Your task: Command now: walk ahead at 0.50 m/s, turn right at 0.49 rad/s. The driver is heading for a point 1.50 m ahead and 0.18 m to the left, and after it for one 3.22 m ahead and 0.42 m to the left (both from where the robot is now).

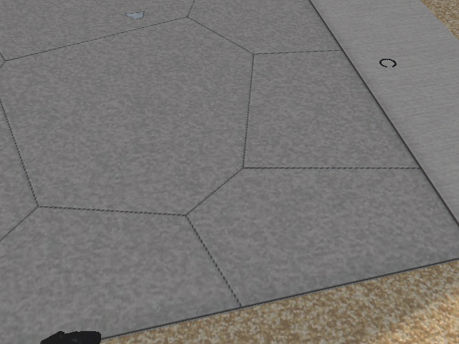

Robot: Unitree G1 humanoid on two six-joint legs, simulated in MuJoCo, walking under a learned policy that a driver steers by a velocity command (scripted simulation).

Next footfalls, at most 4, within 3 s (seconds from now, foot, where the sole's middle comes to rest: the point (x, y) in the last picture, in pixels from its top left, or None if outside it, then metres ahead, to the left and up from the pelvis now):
0.08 right None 0.20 -0.14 -0.77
0.64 left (185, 331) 0.51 0.09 -0.77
1.14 right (216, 230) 0.84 -0.02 -0.77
1.62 left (132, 197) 1.00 0.27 -0.77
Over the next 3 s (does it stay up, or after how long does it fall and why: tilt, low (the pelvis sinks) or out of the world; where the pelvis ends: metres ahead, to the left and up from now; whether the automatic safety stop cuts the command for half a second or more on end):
stays up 1.60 0.16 0.01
